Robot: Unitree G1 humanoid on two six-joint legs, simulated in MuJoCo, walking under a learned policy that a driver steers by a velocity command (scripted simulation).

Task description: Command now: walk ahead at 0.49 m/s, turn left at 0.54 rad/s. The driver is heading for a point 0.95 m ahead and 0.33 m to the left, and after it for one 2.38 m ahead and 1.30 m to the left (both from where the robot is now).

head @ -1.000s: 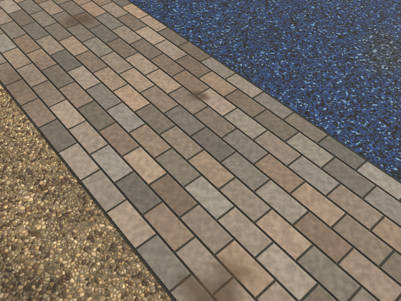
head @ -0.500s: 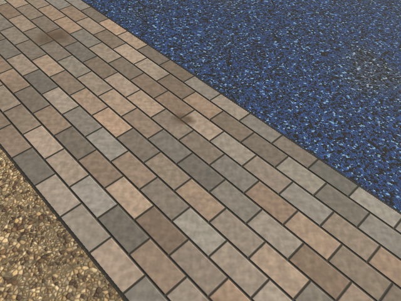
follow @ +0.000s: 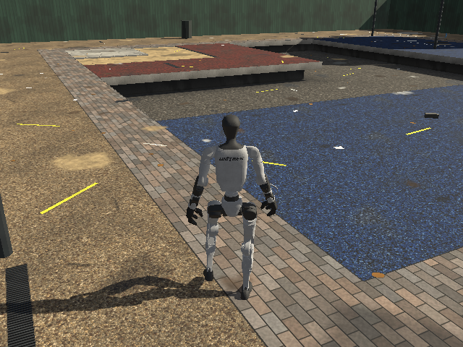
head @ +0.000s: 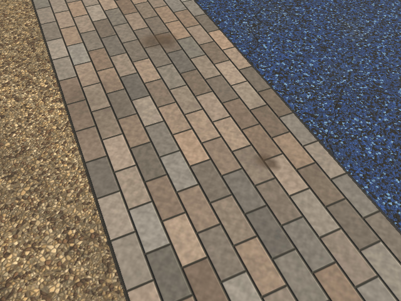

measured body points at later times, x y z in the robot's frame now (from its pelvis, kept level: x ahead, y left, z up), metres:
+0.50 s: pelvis +0.28 +0.09 +0.00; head +0.31 +0.12 +0.45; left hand +0.37 +0.40 -0.11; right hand +0.42 -0.16 -0.11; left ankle +0.27 +0.16 -0.74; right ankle +0.38 -0.08 -0.67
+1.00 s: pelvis +0.57 +0.14 +0.00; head +0.60 +0.15 +0.45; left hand +0.48 +0.41 -0.12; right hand +0.83 -0.02 -0.11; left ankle +0.51 +0.28 -0.67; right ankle +0.62 +0.05 -0.74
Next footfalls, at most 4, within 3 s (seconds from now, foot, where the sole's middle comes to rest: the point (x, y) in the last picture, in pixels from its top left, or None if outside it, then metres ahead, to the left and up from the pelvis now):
0.28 left None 0.31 0.17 -0.78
0.76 right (196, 256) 0.66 0.07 -0.78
1.26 left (101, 230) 0.75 0.43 -0.78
1.78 right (129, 152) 1.13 0.39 -0.78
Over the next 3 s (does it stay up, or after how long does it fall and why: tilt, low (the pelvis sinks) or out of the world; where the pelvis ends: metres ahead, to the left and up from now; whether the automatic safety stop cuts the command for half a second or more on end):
stays up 1.29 0.65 -0.01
